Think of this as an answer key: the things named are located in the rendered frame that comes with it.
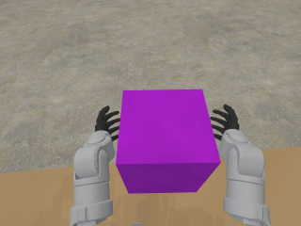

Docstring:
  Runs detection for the right robot hand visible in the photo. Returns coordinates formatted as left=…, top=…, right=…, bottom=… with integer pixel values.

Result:
left=210, top=105, right=240, bottom=141

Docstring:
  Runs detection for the right robot forearm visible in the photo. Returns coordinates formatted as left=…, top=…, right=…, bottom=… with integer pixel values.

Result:
left=218, top=129, right=271, bottom=226

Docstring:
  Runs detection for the left robot forearm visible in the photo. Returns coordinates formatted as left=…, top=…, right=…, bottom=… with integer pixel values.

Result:
left=70, top=130, right=116, bottom=226

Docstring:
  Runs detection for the carton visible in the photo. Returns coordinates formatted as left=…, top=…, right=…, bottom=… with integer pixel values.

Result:
left=116, top=89, right=221, bottom=194

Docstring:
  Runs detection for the left robot hand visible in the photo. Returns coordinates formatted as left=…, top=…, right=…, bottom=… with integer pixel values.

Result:
left=95, top=105, right=120, bottom=141

